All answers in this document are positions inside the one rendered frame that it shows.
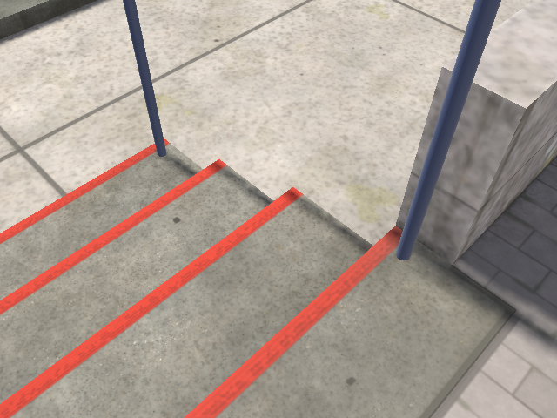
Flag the stairs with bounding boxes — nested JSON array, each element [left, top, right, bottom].
[[0, 139, 373, 418]]

